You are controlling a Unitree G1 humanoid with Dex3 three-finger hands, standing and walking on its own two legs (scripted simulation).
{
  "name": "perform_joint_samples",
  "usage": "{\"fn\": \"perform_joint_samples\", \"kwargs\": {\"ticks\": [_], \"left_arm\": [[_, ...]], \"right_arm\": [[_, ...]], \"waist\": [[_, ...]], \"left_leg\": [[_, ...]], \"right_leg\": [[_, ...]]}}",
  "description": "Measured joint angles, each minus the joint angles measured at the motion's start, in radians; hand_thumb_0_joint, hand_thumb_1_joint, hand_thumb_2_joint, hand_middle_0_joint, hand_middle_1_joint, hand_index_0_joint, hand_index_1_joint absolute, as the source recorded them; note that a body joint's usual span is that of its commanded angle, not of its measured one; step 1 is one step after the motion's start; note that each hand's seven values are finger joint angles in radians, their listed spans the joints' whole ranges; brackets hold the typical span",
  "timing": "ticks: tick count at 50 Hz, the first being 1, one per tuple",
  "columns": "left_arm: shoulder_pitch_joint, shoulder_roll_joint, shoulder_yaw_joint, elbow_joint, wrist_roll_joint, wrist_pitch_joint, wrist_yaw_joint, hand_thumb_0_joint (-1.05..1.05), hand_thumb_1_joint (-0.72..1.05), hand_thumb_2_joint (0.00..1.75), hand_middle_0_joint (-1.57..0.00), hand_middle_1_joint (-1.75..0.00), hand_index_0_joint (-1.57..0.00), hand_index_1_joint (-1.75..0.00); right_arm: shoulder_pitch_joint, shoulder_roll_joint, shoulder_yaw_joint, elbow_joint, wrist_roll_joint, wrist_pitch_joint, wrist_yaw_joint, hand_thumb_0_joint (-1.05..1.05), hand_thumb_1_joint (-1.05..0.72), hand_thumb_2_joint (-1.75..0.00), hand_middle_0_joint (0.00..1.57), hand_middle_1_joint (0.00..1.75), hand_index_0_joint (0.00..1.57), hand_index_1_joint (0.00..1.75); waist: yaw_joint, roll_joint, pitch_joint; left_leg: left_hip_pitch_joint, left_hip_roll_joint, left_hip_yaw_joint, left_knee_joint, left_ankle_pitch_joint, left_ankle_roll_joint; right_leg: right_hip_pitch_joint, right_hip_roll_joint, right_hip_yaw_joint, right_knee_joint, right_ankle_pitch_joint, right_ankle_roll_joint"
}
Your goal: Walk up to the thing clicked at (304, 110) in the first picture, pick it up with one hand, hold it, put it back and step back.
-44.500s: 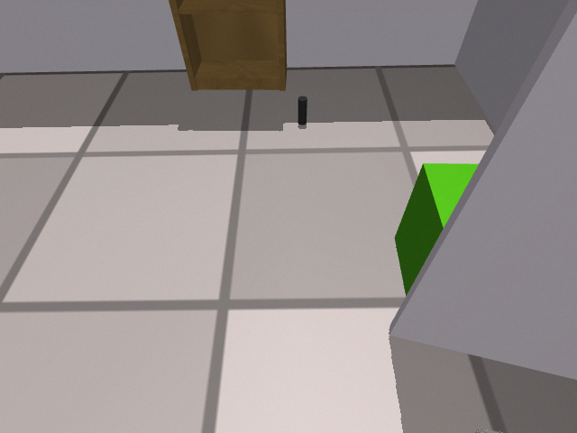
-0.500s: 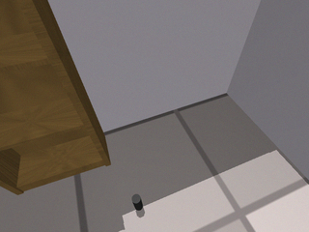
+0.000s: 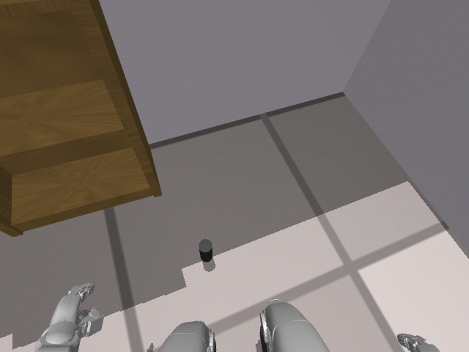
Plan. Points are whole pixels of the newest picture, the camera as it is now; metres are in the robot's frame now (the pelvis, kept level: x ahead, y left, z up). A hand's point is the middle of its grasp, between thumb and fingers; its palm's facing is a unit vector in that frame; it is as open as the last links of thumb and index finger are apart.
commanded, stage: step back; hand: left
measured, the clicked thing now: (205, 251) +0.42 +0.08 -0.68
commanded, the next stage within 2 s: none
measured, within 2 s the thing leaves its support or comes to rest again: neither
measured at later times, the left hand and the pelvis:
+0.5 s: hand out of the picture +0.03 +0.28 -0.14, palm faces -0.07 -0.91 -0.40, open 7.4 cm; pelvis -0.09 +0.02 +0.00, yaw -4 degrees
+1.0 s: hand out of the picture -0.10 +0.32 -0.15, palm faces -0.08 -0.93 -0.36, open 7.4 cm; pelvis -0.23 +0.05 +0.01, yaw -5 degrees
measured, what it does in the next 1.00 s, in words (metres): walks backwards: right foot, then left foot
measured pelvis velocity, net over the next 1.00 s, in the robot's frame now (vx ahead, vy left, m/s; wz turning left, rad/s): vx -0.23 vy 0.05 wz -0.08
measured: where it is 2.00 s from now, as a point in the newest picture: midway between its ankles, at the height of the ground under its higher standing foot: outside the picture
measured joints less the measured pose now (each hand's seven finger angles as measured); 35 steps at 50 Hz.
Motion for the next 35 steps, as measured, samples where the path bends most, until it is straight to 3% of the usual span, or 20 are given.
{"fn": "perform_joint_samples", "kwargs": {"ticks": [2, 5, 11, 16, 18, 21, 24, 26, 29, 33, 35], "left_arm": [[0.003, -0.005, -0.005, -0.004, -0.002, 0.004, 0.006, 0.00, 0.91, 0.90, -0.20, -0.30, -0.20, -0.30], [0.026, -0.013, -0.013, -0.016, -0.007, 0.005, 0.003, 0.00, 0.91, 0.90, -0.20, -0.30, -0.20, -0.30], [0.098, -0.026, -0.014, -0.015, 0.001, 0.004, -0.002, 0.00, 0.91, 0.90, -0.20, -0.30, -0.20, -0.30], [0.134, -0.034, -0.008, -0.011, 0.009, 0.000, -0.008, 0.00, 0.91, 0.90, -0.20, -0.30, -0.20, -0.30], [0.145, -0.044, -0.005, -0.009, 0.015, -0.007, -0.011, 0.00, 0.91, 0.90, -0.20, -0.30, -0.20, -0.30], [0.169, -0.058, -0.005, -0.017, 0.021, -0.015, -0.022, 0.00, 0.91, 0.90, -0.20, -0.30, -0.20, -0.30], [0.183, -0.038, 0.000, -0.043, 0.028, -0.014, -0.026, 0.00, 0.90, 0.90, -0.20, -0.30, -0.20, -0.30], [0.178, -0.033, 0.006, -0.057, 0.028, -0.014, -0.020, 0.00, 0.90, 0.90, -0.20, -0.30, -0.20, -0.30], [0.157, -0.040, 0.009, -0.083, 0.031, -0.013, -0.015, 0.01, 0.90, 0.90, -0.20, -0.30, -0.20, -0.30], [0.129, -0.045, 0.000, -0.134, 0.037, -0.017, -0.017, 0.00, 0.90, 0.90, -0.20, -0.30, -0.20, -0.30], [0.114, -0.038, -0.006, -0.157, 0.030, -0.010, -0.021, 0.00, 0.90, 0.90, -0.20, -0.30, -0.20, -0.30]], "right_arm": [[0.012, 0.016, 0.006, -0.010, -0.004, 0.001, -0.005, 0.00, -0.91, -0.90, 0.20, 0.30, 0.20, 0.30], [0.017, 0.029, 0.009, -0.025, -0.006, 0.003, -0.019, 0.00, -0.91, -0.90, 0.20, 0.30, 0.20, 0.30], [-0.004, 0.042, 0.005, -0.074, 0.004, -0.007, -0.040, 0.00, -0.90, -0.90, 0.20, 0.30, 0.20, 0.30], [-0.026, 0.038, 0.006, -0.099, 0.008, -0.004, -0.036, 0.00, -0.90, -0.90, 0.20, 0.30, 0.20, 0.30], [-0.038, 0.028, 0.005, -0.096, 0.011, 0.000, -0.032, 0.00, -0.90, -0.90, 0.20, 0.30, 0.20, 0.30], [-0.043, 0.017, 0.001, -0.083, 0.018, 0.010, -0.026, 0.00, -0.90, -0.90, 0.20, 0.30, 0.20, 0.30], [-0.036, 0.026, 0.001, -0.076, 0.017, 0.016, -0.018, 0.00, -0.90, -0.90, 0.20, 0.30, 0.20, 0.30], [-0.022, 0.022, 0.004, -0.079, 0.018, 0.014, -0.010, 0.00, -0.91, -0.90, 0.20, 0.30, 0.20, 0.30], [0.007, -0.003, 0.004, -0.087, 0.021, 0.008, -0.009, 0.00, -0.91, -0.90, 0.20, 0.30, 0.20, 0.30], [0.023, -0.036, 0.002, -0.097, 0.022, 0.000, -0.023, 0.00, -0.91, -0.90, 0.20, 0.30, 0.20, 0.30], [0.029, -0.042, -0.003, -0.099, 0.016, -0.009, -0.027, 0.00, -0.91, -0.90, 0.20, 0.30, 0.20, 0.30]], "waist": [[-0.014, 0.005, -0.001], [-0.009, 0.004, -0.006], [-0.001, 0.010, -0.002], [0.008, 0.028, -0.004], [0.010, 0.055, -0.006], [0.006, 0.108, -0.023], [0.025, 0.064, -0.037], [0.037, 0.035, -0.043], [0.044, 0.025, -0.056], [0.030, 0.033, -0.045], [0.015, 0.033, -0.032]], "left_leg": [[-0.001, 0.005, -0.010, -0.039, 0.035, 0.005], [0.007, 0.001, 0.006, -0.106, 0.083, 0.011], [0.011, -0.014, 0.058, -0.117, 0.104, 0.030], [-0.016, -0.019, 0.098, -0.065, 0.098, 0.036], [-0.031, -0.006, 0.103, -0.034, 0.094, 0.034], [-0.051, 0.020, 0.072, -0.012, 0.098, 0.013], [-0.108, -0.041, 0.005, 0.191, -0.088, -0.046], [-0.129, -0.072, -0.045, 0.333, -0.130, -0.054], [-0.115, -0.072, -0.096, 0.411, -0.132, -0.062], [-0.008, -0.009, -0.081, 0.196, -0.145, -0.072], [0.066, 0.021, -0.053, -0.011, -0.050, -0.072]], "right_leg": [[-0.027, 0.063, 0.037, 0.117, -0.044, -0.009], [-0.038, 0.093, 0.052, 0.201, 0.009, -0.009], [0.060, 0.059, 0.018, 0.071, 0.039, 0.022], [0.148, 0.022, -0.031, -0.140, 0.069, 0.005], [0.176, 0.026, -0.048, -0.205, 0.133, -0.003], [0.179, 0.054, -0.075, -0.232, 0.169, -0.007], [0.155, 0.026, -0.064, -0.215, 0.178, -0.022], [0.141, 0.004, -0.055, -0.233, 0.203, -0.024], [0.106, -0.013, -0.058, -0.269, 0.250, -0.014], [0.051, -0.021, -0.075, -0.279, 0.296, 0.012], [0.019, -0.028, -0.090, -0.244, 0.297, 0.028]]}}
